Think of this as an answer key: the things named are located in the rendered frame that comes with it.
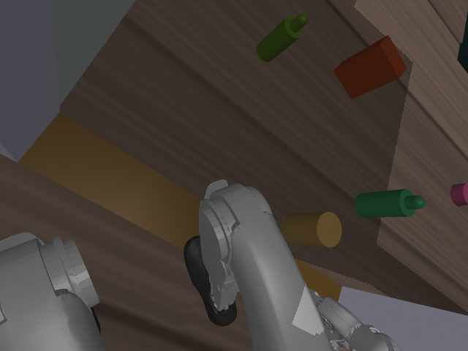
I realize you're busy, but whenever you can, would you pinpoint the right robot hand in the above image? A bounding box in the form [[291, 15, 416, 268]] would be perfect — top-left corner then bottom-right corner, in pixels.
[[309, 289, 364, 351]]

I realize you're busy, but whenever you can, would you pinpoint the right robot foot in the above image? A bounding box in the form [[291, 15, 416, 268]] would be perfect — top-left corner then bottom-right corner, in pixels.
[[184, 235, 237, 326]]

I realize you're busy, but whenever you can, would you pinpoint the right robot arm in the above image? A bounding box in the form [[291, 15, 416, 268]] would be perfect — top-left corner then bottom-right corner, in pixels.
[[349, 325, 401, 351]]

